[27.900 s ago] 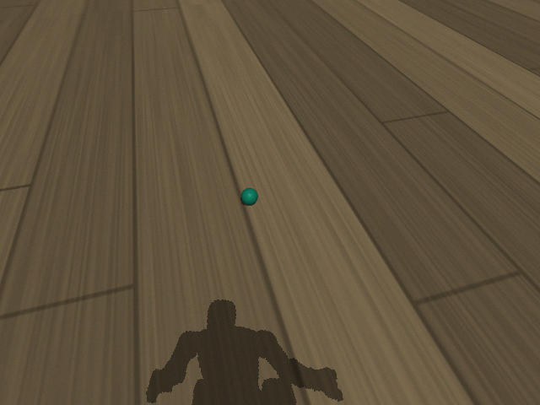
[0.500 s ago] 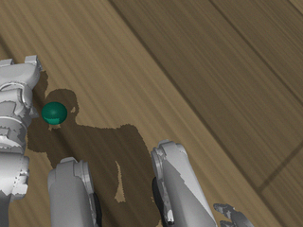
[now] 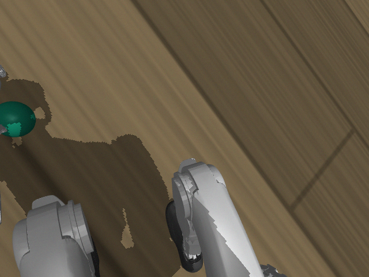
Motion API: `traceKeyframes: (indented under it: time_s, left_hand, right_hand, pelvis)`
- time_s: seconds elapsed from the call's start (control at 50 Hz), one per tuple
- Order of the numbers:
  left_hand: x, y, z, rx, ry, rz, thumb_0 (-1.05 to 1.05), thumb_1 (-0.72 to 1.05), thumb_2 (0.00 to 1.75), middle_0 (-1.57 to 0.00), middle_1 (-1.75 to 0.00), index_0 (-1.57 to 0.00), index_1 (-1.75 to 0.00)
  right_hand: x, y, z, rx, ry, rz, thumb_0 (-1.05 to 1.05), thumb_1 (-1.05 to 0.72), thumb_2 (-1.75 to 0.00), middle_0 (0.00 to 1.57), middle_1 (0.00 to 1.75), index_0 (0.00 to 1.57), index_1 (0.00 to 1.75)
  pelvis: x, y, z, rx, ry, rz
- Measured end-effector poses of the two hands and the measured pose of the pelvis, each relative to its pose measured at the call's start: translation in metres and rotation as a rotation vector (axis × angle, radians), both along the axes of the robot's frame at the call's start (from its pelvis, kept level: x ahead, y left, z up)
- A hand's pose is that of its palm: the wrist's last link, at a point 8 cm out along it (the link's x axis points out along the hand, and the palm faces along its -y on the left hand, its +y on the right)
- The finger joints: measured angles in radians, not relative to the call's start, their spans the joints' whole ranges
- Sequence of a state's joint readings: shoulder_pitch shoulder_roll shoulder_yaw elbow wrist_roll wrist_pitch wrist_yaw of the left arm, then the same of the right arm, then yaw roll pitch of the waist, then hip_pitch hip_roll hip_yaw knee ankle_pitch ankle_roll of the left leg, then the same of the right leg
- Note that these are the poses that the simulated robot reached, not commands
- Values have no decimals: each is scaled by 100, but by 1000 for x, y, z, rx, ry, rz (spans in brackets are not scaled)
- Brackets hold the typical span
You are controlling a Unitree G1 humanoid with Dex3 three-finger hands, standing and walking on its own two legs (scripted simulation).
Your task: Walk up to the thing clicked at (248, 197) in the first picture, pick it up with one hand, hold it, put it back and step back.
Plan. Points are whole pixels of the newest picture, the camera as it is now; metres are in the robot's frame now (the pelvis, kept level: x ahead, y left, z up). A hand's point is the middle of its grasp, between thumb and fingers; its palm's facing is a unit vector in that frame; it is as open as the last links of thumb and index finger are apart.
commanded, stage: home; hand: left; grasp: from above
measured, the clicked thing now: (14, 119) +0.52 +0.27 -0.28
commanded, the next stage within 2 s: none
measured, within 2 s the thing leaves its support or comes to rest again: neither
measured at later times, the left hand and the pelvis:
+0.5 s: hand out of the picture +0.42 +0.25 +0.00, palm faces -0.22 -0.72 -0.66, open 8.4 cm; pelvis +0.02 +0.00 +0.11, yaw +3 degrees
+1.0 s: hand out of the picture +0.28 +0.22 +0.21, palm faces +0.20 -0.96 -0.21, open 7.4 cm; pelvis +0.04 +0.00 +0.30, yaw +9 degrees
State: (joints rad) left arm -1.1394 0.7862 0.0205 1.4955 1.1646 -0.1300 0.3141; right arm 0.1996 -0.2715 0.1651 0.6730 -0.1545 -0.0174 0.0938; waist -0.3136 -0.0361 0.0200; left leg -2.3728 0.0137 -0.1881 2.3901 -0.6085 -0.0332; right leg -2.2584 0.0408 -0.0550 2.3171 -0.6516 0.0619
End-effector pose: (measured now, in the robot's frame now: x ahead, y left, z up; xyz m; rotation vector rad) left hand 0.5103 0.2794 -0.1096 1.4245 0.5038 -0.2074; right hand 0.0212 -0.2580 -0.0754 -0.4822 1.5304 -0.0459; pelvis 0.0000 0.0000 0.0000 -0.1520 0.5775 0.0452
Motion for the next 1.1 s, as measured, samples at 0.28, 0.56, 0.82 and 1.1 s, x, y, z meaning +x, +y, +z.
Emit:
traceKeyframes:
  time_s: [0.28, 0.56, 0.82, 1.1]
  left_hand:
    - [-4, 1, 60, -225, -47, 239, 0, -8, 101, -25, -74, -23, -76]
    - [-128, 1, 176, -612, -7, 499, 0, 70, 101, -24, -44, -23, -46]
    - [-230, -8, 266, -917, 0, 822, 1, 89, 91, -21, -31, -20, -32]
    - [-268, -14, 380, -1022, 3, 962, 1, 90, 89, -20, -30, -20, -30]
  right_hand:
    - [51, 17, 11, 123, -92, -46, 1, -90, -89, 20, 30, 20, 30]
    - [129, 5, 106, 140, -351, -13, 1, -91, -89, 20, 29, 20, 30]
    - [199, 32, 227, 136, -636, 66, 1, -91, -90, 20, 30, 20, 30]
    - [230, 55, 330, 156, -768, 26, 1, -91, -89, 20, 30, 20, 30]
  pelvis:
    - [20, 2, 38, 3, 70, 13]
    - [14, -2, 138, 44, 5, 43]
    - [20, -3, 236, 69, -118, 94]
    - [62, 4, 331, 100, -236, 118]
